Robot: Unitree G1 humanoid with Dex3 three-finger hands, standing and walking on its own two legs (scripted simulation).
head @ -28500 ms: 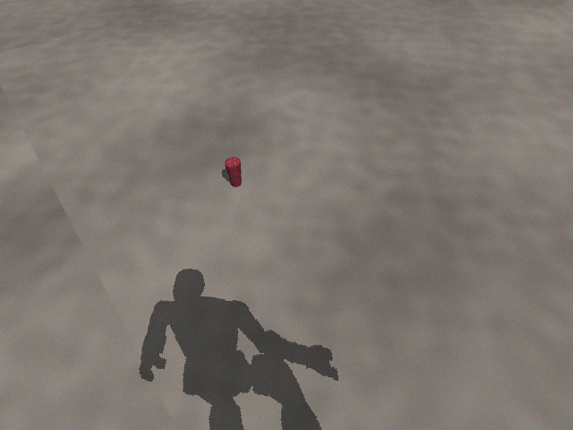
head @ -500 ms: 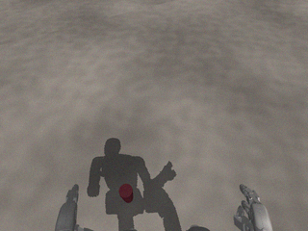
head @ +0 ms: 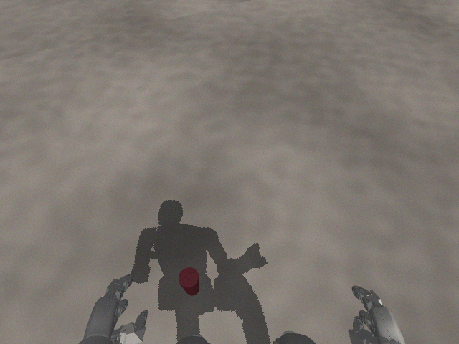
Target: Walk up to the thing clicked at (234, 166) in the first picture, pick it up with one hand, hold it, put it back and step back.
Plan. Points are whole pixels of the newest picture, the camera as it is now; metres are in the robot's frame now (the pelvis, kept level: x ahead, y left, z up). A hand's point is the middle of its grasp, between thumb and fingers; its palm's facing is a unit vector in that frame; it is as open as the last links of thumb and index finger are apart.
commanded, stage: stand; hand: left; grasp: from the side
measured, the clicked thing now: (190, 283) +0.42 +0.19 -0.65
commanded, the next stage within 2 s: none
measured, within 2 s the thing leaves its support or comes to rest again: neither
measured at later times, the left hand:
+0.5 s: hand out of the picture +0.06 +0.26 -0.11, palm faces +0.00 -0.94 -0.34, open 7.4 cm
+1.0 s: hand out of the picture +0.05 +0.25 -0.11, palm faces -0.02 -0.94 -0.35, open 7.4 cm
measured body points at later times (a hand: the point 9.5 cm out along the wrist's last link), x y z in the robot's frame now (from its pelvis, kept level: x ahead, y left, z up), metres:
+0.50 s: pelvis +0.00 +0.02 +0.04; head +0.00 +0.02 +0.49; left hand +0.06 +0.31 -0.09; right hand +0.07 -0.26 -0.09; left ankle +0.01 +0.13 -0.69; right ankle +0.04 -0.13 -0.69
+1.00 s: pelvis +0.00 +0.00 +0.05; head +0.00 -0.01 +0.50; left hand +0.05 +0.29 -0.08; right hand +0.06 -0.29 -0.09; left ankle +0.01 +0.13 -0.69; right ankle +0.04 -0.13 -0.69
